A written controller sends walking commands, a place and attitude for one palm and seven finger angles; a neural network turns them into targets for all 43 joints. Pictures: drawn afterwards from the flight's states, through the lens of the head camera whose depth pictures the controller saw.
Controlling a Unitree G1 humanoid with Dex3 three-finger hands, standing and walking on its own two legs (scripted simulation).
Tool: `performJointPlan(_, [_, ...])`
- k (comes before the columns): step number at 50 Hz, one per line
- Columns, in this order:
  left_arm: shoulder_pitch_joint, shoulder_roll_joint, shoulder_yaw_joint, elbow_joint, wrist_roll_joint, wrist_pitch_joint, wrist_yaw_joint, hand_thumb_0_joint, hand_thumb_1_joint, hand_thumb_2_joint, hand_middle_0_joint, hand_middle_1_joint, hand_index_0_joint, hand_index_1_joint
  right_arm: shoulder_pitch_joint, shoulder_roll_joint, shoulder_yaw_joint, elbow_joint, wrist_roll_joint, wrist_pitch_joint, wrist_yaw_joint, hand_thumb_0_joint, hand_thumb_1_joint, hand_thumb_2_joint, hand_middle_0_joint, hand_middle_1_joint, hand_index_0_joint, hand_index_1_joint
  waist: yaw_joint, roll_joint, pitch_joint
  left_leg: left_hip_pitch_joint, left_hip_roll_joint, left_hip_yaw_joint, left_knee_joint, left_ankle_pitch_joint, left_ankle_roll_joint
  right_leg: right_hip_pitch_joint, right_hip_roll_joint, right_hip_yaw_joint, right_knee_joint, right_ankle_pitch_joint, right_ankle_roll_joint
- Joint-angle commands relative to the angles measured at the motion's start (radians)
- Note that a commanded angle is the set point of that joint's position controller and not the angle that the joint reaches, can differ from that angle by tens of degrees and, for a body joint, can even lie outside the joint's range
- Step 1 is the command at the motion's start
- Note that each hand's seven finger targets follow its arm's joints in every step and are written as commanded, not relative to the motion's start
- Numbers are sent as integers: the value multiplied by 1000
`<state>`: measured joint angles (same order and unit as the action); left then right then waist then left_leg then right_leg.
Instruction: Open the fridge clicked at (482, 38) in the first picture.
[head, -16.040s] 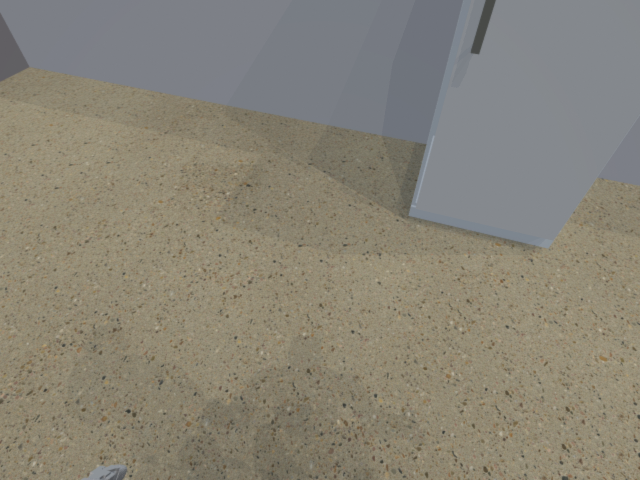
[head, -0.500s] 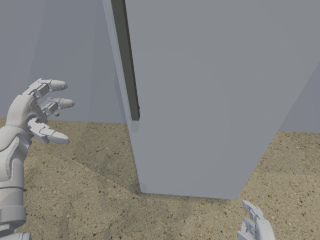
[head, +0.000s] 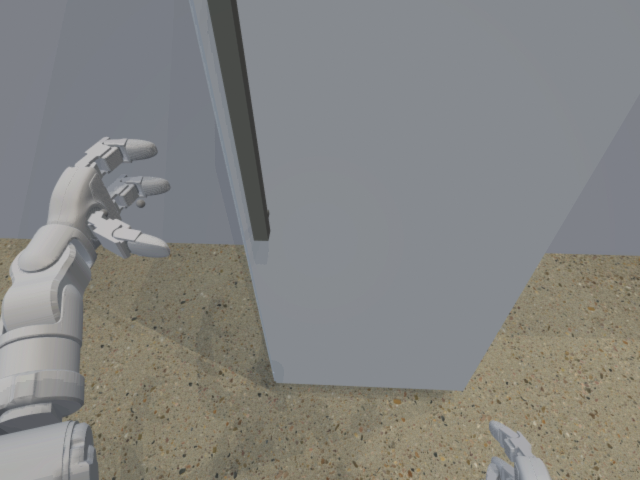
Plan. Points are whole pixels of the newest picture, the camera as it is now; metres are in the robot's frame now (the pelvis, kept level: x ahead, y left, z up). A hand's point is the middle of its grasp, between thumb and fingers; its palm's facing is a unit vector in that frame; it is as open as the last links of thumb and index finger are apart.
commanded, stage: move the hooked fingers beside the handle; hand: left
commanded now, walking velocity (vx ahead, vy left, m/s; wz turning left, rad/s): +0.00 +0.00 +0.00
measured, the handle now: (244, 107) +0.51 +0.13 +0.24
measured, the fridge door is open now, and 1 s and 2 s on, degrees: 0 0 0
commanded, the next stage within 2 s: feel for the door with the fingertips in 1.44 s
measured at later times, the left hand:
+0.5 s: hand (179, 172) +0.43 +0.21 +0.19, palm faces +0.03 -1.00 +0.01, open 14.0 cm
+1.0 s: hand (186, 166) +0.45 +0.21 +0.18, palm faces +0.03 -1.00 +0.00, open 14.0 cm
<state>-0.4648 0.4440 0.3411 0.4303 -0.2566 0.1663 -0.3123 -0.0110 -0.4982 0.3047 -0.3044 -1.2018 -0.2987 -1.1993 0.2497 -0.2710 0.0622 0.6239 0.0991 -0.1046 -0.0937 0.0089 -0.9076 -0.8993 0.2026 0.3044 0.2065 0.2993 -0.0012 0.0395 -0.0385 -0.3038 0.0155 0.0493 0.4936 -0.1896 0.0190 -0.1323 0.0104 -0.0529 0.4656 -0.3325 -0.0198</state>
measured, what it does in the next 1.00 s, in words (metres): stands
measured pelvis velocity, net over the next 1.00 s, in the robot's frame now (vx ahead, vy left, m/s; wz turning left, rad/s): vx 0.01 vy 0.00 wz -0.03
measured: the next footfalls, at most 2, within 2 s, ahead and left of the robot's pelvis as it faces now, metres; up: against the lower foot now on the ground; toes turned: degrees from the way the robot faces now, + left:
none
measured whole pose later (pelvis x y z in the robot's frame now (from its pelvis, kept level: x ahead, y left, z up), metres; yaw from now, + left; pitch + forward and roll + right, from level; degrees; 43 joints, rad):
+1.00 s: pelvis +0.01 +0.00 +0.00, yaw -2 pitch +4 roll -1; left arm -0.74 0.46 0.35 0.82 -0.19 -0.02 -0.25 -0.01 -0.50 0.30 -0.30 -1.20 -0.30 -1.20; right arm 0.38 -0.28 0.02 0.67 0.08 -0.04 -0.07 0.01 -0.91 -0.90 0.20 0.30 0.21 0.30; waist -0.06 0.03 -0.06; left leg -0.40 0.03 0.08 0.55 -0.22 0.02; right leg -0.24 0.02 -0.02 0.52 -0.35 -0.02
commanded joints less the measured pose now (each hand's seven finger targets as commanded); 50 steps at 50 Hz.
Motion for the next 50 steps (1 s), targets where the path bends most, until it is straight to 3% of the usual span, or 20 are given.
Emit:
performJointPlan(1, [-482, 229, 31, -177, -8, -70, 8, 0, -500, 300, -300, -1200, -300, -1200, -81, -127, -57, -137, -4, -43, -14, 0, -900, -900, 200, 300, 200, 300, -18, 19, -224, 287, -8, -70, -23, 173, 29, -158, 8, 16, -72, 307, 3])
performJointPlan(2, [-497, 247, 41, -158, -5, -71, 13, 0, -500, 300, -300, -1200, -300, -1200, -78, -131, -58, -131, -4, -41, -16, 0, -900, -900, 200, 300, 200, 300, -19, 28, -209, 281, -6, -73, -25, 155, 28, -171, 9, 18, -76, 282, 1])
performJointPlan(3, [-506, 236, 27, -135, -6, -75, 18, 0, -500, 300, -300, -1200, -300, -1200, -70, -132, -59, -125, -4, -37, -19, 0, -900, -900, 200, 300, 200, 300, -24, -21, -207, 270, -6, -68, -22, 155, 33, -158, 7, 18, -81, 283, 3])
performJointPlan(6, [-574, 222, 7, -111, 4, -87, 27, 0, -500, 300, -300, -1200, -300, -1200, -63, -132, -60, -118, -6, -35, -18, 0, -900, -900, 200, 300, 200, 300, -29, 20, -231, 286, -7, -73, -21, 153, 31, -175, 7, 22, -77, 279, 2])
performJointPlan(8, [-611, 219, -8, -64, 10, -99, 35, 0, -500, 300, -300, -1200, -300, -1200, -48, -136, -63, -103, -6, -29, -21, 0, -900, -900, 200, 300, 200, 300, -40, -7, -227, 279, -4, -71, -16, 142, 33, -181, 7, 21, -80, 262, 2])
performJointPlan(10, [-672, 232, -2, -24, 17, -109, 45, 0, -500, 300, -300, -1200, -300, -1200, -37, -139, -63, -92, -8, -28, -21, 0, -900, -900, 200, 300, 200, 300, -44, 16, -236, 281, -4, -78, -20, 131, 30, -192, 7, 24, -79, 251, 0])
performJointPlan(13, [-671, 262, 23, 58, 26, -136, 54, 0, -500, 300, -300, -1200, -300, -1200, -12, -146, -68, -82, -14, -22, -17, 0, -900, -900, 200, 300, 200, 300, -36, -25, -249, 259, -4, -73, -13, 139, 34, -178, 7, 25, -74, 258, 2])
performJointPlan(16, [-723, 244, 6, 64, 35, -164, 53, 0, -500, 300, -300, -1200, -300, -1200, 0, -143, -71, -82, -15, -20, -10, 0, -900, -900, 200, 300, 200, 300, -38, 49, -283, 280, -6, -68, -4, 175, 29, -174, 5, 29, -58, 300, -1])
performJointPlan(18, [-696, 264, 26, 120, 35, -176, 57, 0, -500, 300, -300, -1200, -300, -1200, 20, -149, -74, -80, -17, -14, -8, 0, -900, -900, 200, 300, 200, 300, -35, -25, -276, 253, -4, -68, 0, 174, 35, -163, 8, 27, -59, 303, 2])
performJointPlan(23, [-793, 280, 23, 216, 48, -202, 56, 0, -500, 300, -300, -1200, -300, -1200, 60, -159, -83, -61, -17, -3, -8, 0, -900, -900, 200, 300, 200, 300, -54, -32, -259, 224, -2, -60, 11, 154, 37, -192, 8, 31, -53, 289, 5])
performJointPlan(27, [-898, 247, -13, 219, 59, -244, 56, 0, -500, 300, -300, -1200, -300, -1200, 85, -161, -89, -44, -21, -6, -3, 0, -900, -900, 200, 300, 200, 300, -73, 44, -297, 265, 0, -67, 24, 177, 30, -233, 13, 32, -37, 297, 2])
performJointPlan(28, [-884, 248, -3, 234, 57, -254, 60, 0, -500, 300, -300, -1200, -300, -1200, 99, -162, -93, -42, -25, -7, -1, 0, -900, -900, 200, 300, 200, 300, -72, 4, -321, 268, 1, -67, 34, 200, 34, -217, 14, 27, -33, 313, 3])
performJointPlan(29, [-880, 285, 28, 243, 59, -258, 63, 0, -500, 300, -300, -1200, -300, -1200, 101, -168, -94, -37, -25, -4, 0, 0, -900, -900, 200, 300, 200, 300, -64, 14, -329, 265, 2, -69, 33, 202, 32, -216, 16, 32, -29, 320, 2])
performJointPlan(32, [-876, 234, -4, 316, 64, -254, 63, 0, -500, 300, -300, -1200, -300, -1200, 118, -165, -96, -27, -26, -1, 5, 0, -900, -900, 200, 300, 200, 300, -74, 9, -291, 244, 2, -64, 35, 185, 31, -248, 19, 27, -27, 306, 5])
performJointPlan(33, [-844, 281, 39, 345, 66, -257, 70, 0, -500, 300, -300, -1200, -300, -1200, 132, -169, -98, -26, -30, 3, 5, 0, -900, -900, 200, 300, 200, 300, -62, -38, -293, 216, 2, -62, 38, 192, 35, -220, 17, 24, -25, 314, 5])
performJointPlan(36, [-837, 282, 33, 332, 79, -259, 70, 0, -500, 300, -300, -1200, -300, -1200, 129, -169, -97, -44, -29, 10, 11, 0, -900, -900, 200, 300, 200, 300, -54, 8, -311, 210, -1, -56, 41, 204, 33, -221, 17, 31, -10, 338, 5])
performJointPlan(39, [-814, 340, 82, 308, 79, -278, 74, 0, -500, 300, -300, -1200, -300, -1200, 132, -173, -99, -53, -30, 18, 11, 0, -900, -900, 200, 300, 200, 300, -45, -29, -329, 198, 2, -50, 45, 210, 37, -197, 20, 34, -7, 354, 8])
performJointPlan(40, [-842, 346, 81, 270, 77, -286, 73, 0, -500, 300, -300, -1200, -300, -1200, 130, -172, -99, -57, -31, 20, 10, 0, -900, -900, 200, 300, 200, 300, -48, 2, -351, 211, 1, -49, 46, 224, 37, -186, 18, 37, -3, 374, 8])
performJointPlan(44, [-802, 319, 74, 164, 68, -292, 61, 0, -500, 300, -300, -1200, -300, -1200, 115, -166, -103, -71, -26, 19, 13, 0, -900, -900, 200, 300, 200, 300, -43, 42, -395, 280, 5, -53, 62, 304, 35, -184, 25, 33, 7, 429, 5])
performJointPlan(50, [-710, 230, 15, 152, 42, -203, 45, 0, -500, 300, -300, -1200, -300, -1200, 88, -158, -100, -82, -14, 27, 12, 0, -900, -900, 200, 300, 200, 300, -49, 6, -296, 245, 2, -46, 51, 269, 39, -211, 26, 25, -10, 413, 8])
